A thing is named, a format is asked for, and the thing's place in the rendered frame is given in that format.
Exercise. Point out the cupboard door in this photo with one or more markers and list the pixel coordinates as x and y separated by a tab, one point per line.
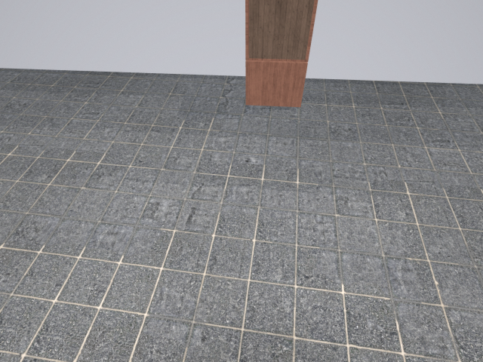
279	29

